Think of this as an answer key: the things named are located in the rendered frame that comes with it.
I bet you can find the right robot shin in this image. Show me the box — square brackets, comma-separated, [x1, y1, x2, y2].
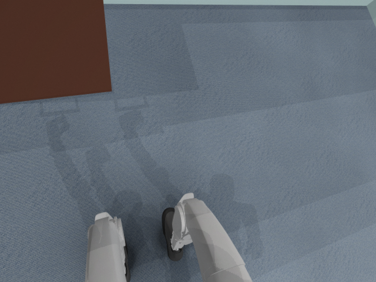
[170, 193, 202, 250]

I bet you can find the left robot thigh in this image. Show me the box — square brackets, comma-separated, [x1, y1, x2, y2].
[85, 217, 127, 282]

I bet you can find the cabinet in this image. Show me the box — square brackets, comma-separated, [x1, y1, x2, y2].
[0, 0, 112, 104]

